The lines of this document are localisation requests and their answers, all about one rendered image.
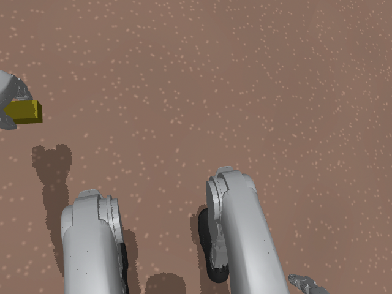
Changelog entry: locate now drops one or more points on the left robot hand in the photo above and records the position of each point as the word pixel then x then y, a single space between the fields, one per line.
pixel 11 87

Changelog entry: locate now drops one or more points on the right robot hand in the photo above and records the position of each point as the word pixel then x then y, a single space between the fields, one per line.
pixel 306 284

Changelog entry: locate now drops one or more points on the right robot foot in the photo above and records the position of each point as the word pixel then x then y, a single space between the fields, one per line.
pixel 215 274

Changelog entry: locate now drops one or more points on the small box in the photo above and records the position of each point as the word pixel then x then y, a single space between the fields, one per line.
pixel 25 111

